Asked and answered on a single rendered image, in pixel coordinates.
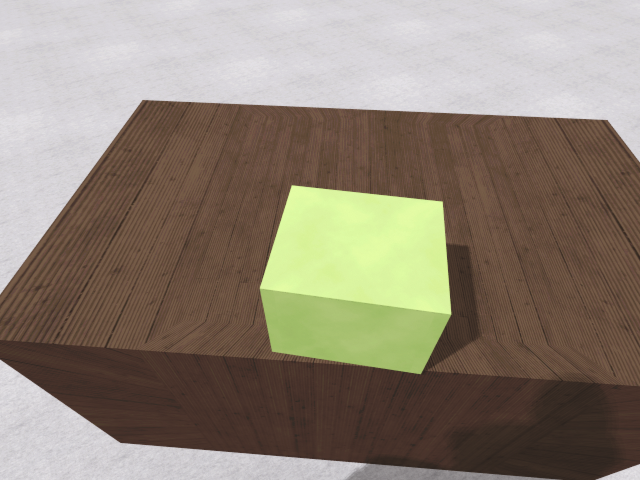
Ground pedestal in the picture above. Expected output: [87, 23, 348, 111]
[0, 100, 640, 480]

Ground carton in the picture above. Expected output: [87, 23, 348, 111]
[260, 185, 451, 374]

